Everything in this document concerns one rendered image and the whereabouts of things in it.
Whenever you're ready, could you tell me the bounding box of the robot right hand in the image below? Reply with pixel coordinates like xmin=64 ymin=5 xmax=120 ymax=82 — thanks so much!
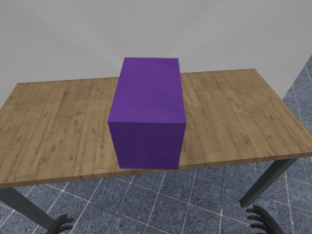
xmin=246 ymin=205 xmax=284 ymax=234

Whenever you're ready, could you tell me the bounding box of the robot left hand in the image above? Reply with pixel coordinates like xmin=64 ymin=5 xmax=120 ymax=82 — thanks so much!
xmin=46 ymin=214 xmax=74 ymax=234

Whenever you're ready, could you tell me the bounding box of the table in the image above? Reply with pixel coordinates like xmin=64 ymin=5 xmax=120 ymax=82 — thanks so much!
xmin=0 ymin=68 xmax=312 ymax=230

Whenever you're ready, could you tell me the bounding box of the carton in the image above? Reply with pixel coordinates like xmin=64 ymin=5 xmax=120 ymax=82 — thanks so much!
xmin=107 ymin=58 xmax=186 ymax=170

